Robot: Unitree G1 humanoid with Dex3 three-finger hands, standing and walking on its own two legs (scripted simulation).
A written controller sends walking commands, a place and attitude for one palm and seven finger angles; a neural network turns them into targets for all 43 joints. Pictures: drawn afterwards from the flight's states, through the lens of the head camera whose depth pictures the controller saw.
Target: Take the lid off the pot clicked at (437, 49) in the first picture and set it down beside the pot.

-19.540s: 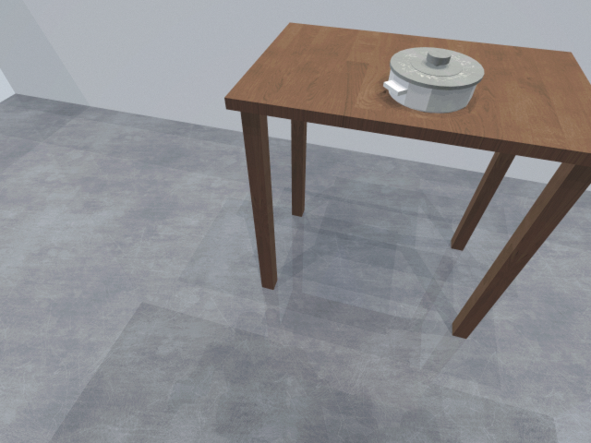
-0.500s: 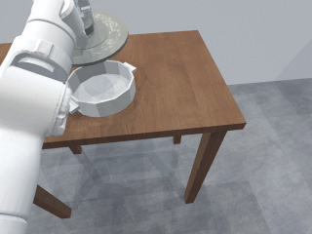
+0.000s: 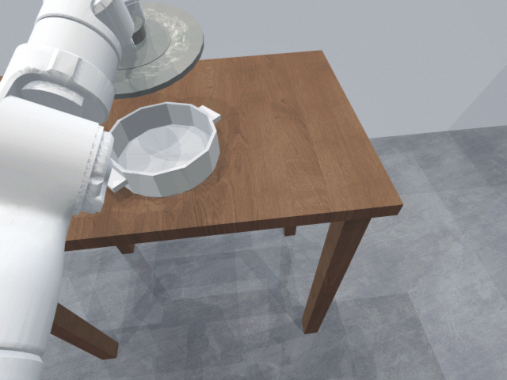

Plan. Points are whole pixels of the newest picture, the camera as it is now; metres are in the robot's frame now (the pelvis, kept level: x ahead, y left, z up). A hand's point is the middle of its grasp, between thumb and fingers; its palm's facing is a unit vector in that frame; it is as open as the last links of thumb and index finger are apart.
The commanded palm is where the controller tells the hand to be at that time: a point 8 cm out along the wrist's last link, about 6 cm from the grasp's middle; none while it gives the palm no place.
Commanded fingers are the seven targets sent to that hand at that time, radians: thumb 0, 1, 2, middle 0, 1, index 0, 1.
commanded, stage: move the lid sideways beside the pot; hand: left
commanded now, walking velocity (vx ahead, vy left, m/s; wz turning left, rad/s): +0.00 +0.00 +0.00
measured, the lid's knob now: (125, 30) +0.53 +0.13 +0.29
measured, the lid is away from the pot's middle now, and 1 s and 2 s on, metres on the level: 0.03 0.13 0.24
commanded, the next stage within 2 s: none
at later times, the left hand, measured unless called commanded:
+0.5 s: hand (67, 39) +0.47 +0.18 +0.31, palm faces -0.18 -0.14 -0.97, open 8.4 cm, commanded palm +0.47 +0.19 +0.38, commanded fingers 0.00 0.68 0.95 -0.89 -1.15 -0.68 -1.06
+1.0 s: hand (12, 46) +0.47 +0.25 +0.31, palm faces -0.17 -0.13 -0.98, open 8.4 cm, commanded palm +0.47 +0.25 +0.38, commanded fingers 0.00 0.68 0.95 -0.89 -1.15 -0.68 -1.06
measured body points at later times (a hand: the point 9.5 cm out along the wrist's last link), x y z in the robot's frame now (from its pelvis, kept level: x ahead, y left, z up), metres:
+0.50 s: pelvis -0.01 -0.01 +0.00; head +0.01 -0.03 +0.45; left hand +0.47 +0.19 +0.37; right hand +0.07 -0.28 -0.13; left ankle +0.02 +0.08 -0.74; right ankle -0.07 -0.10 -0.74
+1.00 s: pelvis -0.01 +0.00 +0.00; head +0.03 -0.01 +0.45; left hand +0.47 +0.25 +0.36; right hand +0.05 -0.27 -0.13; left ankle +0.02 +0.08 -0.74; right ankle -0.07 -0.10 -0.74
